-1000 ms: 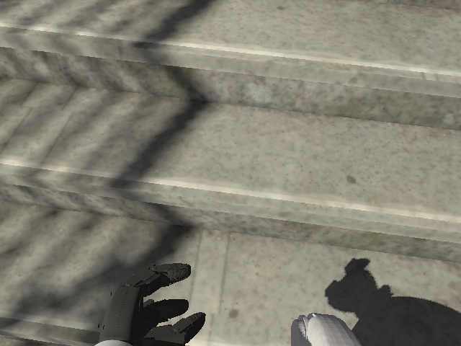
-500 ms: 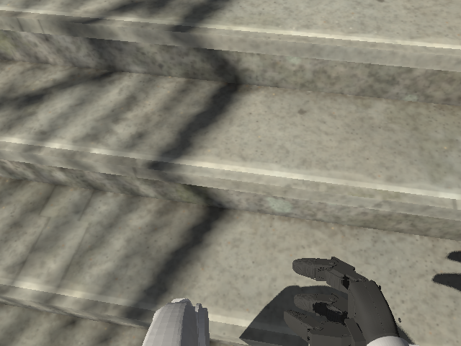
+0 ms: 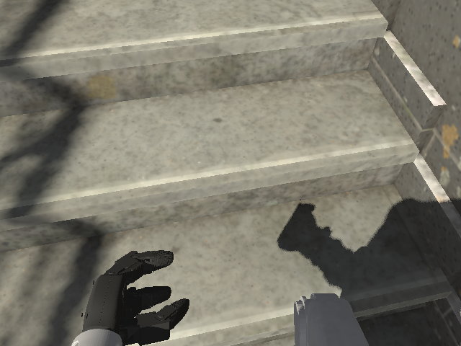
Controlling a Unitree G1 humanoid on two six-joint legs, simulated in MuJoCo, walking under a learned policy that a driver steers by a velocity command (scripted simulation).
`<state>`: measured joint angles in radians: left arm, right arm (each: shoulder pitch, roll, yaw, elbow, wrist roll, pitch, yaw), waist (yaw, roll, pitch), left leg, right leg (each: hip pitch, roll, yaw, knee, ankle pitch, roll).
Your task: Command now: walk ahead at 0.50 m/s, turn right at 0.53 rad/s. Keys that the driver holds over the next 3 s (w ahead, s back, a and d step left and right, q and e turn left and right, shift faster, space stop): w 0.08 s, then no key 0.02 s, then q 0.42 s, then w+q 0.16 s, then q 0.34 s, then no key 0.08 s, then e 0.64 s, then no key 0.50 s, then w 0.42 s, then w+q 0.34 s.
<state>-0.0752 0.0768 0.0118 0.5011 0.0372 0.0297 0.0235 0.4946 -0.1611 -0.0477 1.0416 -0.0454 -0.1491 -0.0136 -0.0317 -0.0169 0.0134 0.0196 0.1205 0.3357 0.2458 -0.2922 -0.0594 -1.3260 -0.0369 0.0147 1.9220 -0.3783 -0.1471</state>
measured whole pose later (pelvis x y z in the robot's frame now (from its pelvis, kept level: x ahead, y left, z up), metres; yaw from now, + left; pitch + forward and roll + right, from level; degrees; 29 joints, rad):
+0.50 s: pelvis +0.24 -0.05 +0.16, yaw +4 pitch +2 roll +1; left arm 0.44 0.12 0.03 0.99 0.02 -0.13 0.04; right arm 0.07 -0.02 0.00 0.64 -0.04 0.00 -0.03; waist 0.02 0.04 0.05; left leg -1.28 -0.08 -0.03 2.07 -0.26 0.08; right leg -0.20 -0.02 -0.19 0.42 -0.25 -0.07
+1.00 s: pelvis +0.41 +0.01 +0.28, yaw +21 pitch +1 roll -2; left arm 0.08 0.10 -0.01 0.56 0.06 -0.02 0.06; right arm 0.28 -0.19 -0.06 0.80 -0.03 -0.04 -0.02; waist -0.01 -0.01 0.00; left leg -0.43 -0.14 0.00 0.79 -0.37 0.14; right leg -0.98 -0.05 0.06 1.80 -0.15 -0.01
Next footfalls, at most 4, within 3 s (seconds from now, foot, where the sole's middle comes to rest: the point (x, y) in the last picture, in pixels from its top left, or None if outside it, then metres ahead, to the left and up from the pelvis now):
0.10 right None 0.27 -0.12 -0.62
0.70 left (207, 305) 0.45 0.06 -0.46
1.46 right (252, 148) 0.77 -0.05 -0.30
2.14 left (165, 137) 0.80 0.16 -0.30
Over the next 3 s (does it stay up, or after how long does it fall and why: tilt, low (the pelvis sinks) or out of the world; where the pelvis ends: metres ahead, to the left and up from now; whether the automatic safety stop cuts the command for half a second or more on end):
stays up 0.99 -0.05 0.59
